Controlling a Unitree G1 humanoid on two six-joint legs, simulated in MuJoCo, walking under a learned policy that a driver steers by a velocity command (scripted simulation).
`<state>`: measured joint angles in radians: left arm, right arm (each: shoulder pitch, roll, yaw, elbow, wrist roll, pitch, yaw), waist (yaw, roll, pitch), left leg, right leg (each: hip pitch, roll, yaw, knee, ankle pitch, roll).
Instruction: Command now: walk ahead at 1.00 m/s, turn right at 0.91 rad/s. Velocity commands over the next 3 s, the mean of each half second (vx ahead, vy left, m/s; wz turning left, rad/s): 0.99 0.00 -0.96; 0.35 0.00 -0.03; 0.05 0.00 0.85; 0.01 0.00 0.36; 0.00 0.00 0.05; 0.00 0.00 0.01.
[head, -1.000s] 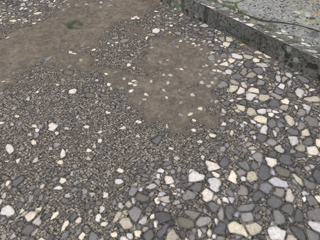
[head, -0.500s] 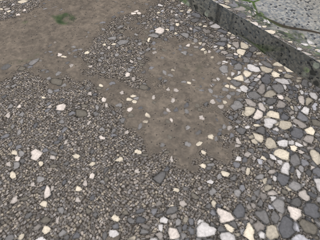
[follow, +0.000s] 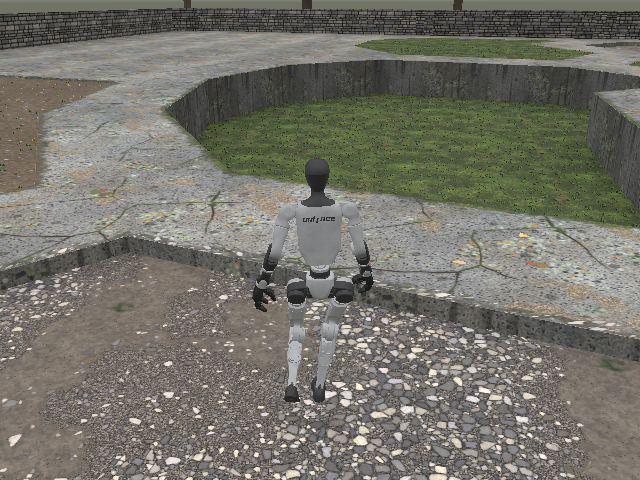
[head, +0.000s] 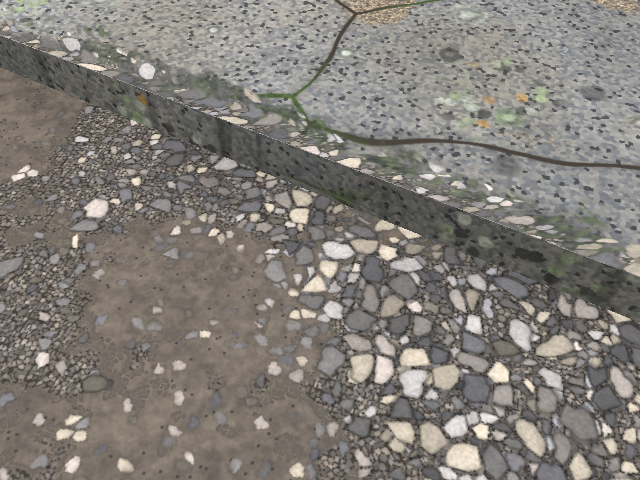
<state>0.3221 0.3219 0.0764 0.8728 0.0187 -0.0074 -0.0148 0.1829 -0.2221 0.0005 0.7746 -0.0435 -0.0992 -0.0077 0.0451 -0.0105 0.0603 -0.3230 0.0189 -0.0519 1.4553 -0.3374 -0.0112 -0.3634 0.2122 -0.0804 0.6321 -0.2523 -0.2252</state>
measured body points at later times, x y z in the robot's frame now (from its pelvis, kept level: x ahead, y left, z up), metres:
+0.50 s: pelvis +0.46 +0.03 +0.03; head +0.48 +0.02 +0.48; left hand +0.73 +0.23 -0.06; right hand +0.37 -0.26 -0.09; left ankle +0.49 +0.17 -0.71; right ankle +0.39 -0.04 -0.61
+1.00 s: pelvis +0.70 -0.08 +0.03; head +0.74 -0.11 +0.48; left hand +0.91 +0.10 -0.09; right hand +0.65 -0.35 -0.11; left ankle +0.79 +0.02 -0.64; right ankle +0.72 -0.17 -0.71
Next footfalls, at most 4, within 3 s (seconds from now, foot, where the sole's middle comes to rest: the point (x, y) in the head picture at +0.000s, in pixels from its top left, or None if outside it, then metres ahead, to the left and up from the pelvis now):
0.30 left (261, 453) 0.52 0.16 -0.75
0.70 right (428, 362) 0.75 -0.20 -0.75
1.16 left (336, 328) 0.83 0.01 -0.75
1.60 right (423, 322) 0.86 -0.19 -0.75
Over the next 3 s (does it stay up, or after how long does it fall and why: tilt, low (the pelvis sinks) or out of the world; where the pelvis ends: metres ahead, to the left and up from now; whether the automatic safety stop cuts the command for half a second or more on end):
stays up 0.77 -0.05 0.03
